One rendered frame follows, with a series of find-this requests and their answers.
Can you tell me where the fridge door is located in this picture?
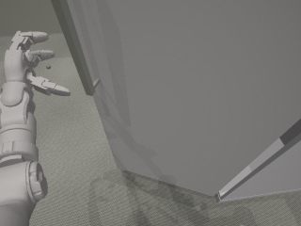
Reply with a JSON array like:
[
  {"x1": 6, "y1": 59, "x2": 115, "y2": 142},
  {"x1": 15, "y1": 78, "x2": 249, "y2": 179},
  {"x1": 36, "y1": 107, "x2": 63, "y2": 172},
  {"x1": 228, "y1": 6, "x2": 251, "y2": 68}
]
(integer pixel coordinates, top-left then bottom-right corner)
[{"x1": 67, "y1": 0, "x2": 301, "y2": 197}]

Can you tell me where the robot left upper arm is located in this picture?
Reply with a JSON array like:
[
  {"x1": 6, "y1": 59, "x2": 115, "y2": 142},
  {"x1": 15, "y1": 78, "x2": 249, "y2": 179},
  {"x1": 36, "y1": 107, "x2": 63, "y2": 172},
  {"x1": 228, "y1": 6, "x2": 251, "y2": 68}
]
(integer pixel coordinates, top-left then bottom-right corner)
[{"x1": 0, "y1": 160, "x2": 48, "y2": 226}]

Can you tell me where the handle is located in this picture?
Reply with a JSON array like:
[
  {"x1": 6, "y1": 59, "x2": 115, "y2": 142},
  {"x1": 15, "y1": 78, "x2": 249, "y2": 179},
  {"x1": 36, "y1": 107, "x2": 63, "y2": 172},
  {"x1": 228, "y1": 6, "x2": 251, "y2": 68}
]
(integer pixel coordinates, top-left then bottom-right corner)
[{"x1": 51, "y1": 0, "x2": 100, "y2": 96}]

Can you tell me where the robot left hand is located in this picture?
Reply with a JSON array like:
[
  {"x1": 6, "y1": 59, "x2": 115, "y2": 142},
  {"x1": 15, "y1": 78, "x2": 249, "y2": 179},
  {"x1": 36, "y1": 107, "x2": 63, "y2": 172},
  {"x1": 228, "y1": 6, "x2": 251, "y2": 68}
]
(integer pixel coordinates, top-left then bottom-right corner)
[{"x1": 4, "y1": 31, "x2": 71, "y2": 96}]

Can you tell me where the robot left forearm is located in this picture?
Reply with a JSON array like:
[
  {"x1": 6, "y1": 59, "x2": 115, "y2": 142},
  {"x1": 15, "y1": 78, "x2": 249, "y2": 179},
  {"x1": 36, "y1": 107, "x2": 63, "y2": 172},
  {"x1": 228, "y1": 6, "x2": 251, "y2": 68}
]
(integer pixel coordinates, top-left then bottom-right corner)
[{"x1": 0, "y1": 81, "x2": 39, "y2": 168}]

